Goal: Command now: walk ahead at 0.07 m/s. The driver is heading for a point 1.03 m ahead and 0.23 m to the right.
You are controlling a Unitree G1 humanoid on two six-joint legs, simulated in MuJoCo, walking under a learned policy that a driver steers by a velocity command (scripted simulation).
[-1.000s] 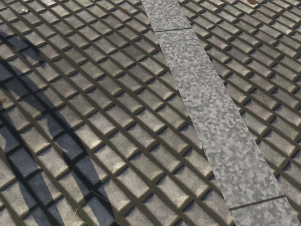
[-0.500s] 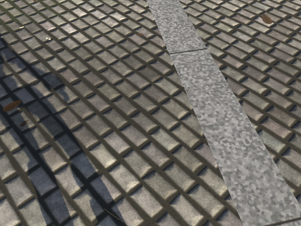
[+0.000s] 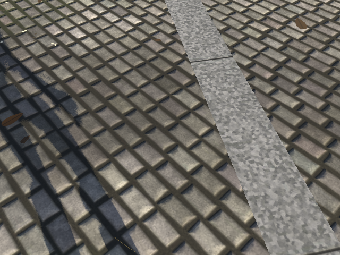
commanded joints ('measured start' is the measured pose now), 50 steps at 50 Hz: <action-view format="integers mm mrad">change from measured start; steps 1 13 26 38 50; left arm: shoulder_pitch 11 19 -179 129 28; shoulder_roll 113 186 94 258 186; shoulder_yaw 27 50 21 80 47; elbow -25 10 -76 -30 30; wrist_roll -5 -44 -19 -27 -7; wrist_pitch -7 -11 -61 -65 -91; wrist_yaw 7 8 -35 -44 -33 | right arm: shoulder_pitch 30 152 218 212 19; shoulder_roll -87 -95 -151 -195 -136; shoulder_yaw -24 -41 -11 -16 -10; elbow -22 62 60 82 -13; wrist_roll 4 32 13 6 11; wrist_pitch -9 -105 -113 -73 -93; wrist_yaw -7 44 37 23 24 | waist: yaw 3 -70 -51 177 -8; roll -38 -75 56 79 -48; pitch -29 -23 66 -235 13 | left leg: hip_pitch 9 207 195 116 -447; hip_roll -5 -28 198 189 192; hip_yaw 16 199 -9 103 43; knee -35 -57 -424 218 466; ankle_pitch -5 78 327 744 181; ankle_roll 20 61 211 111 26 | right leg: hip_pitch -32 -172 -564 263 -18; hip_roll -65 -167 -121 -83 -223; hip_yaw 96 160 4 50 177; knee -159 -204 288 27 -441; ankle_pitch -136 -129 267 242 263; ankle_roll -36 -131 25 -146 -230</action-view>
